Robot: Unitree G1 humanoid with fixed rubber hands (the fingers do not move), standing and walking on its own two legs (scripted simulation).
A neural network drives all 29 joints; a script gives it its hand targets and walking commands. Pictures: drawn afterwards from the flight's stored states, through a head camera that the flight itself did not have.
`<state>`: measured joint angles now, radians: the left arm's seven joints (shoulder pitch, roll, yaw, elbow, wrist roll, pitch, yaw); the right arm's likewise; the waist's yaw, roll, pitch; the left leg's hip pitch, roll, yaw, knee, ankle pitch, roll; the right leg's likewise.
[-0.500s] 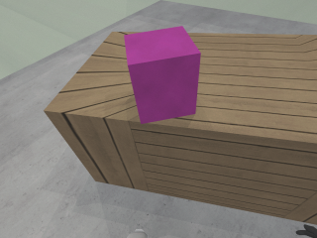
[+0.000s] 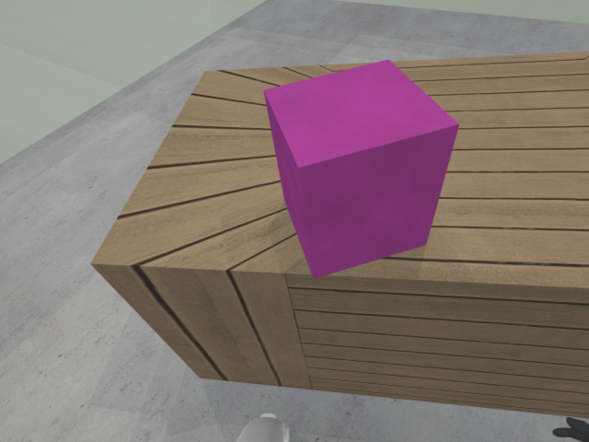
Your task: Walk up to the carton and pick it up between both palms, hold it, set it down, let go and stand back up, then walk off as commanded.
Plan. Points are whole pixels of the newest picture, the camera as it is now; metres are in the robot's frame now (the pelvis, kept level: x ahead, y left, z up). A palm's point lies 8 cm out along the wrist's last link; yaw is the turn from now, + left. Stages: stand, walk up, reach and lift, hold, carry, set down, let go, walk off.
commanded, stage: walk up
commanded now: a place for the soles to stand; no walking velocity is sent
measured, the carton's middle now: (349, 172) +0.52 -0.04 +0.07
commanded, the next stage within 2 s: none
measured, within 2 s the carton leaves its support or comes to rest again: neither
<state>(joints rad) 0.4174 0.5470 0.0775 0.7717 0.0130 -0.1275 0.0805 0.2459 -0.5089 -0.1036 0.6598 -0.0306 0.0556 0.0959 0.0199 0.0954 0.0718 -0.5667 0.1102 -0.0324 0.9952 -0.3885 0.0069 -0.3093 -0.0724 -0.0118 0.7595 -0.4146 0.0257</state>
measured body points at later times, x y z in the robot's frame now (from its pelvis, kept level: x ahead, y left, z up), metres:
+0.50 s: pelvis +0.06 +0.11 +0.00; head +0.08 +0.11 +0.45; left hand +0.22 +0.42 -0.10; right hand +0.11 -0.24 -0.09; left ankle +0.10 +0.20 -0.71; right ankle +0.07 -0.02 -0.71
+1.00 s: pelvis +0.06 +0.08 +0.03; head +0.06 +0.07 +0.48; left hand +0.23 +0.37 -0.08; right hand +0.14 -0.26 -0.07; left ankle +0.10 +0.20 -0.71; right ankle +0.07 -0.02 -0.71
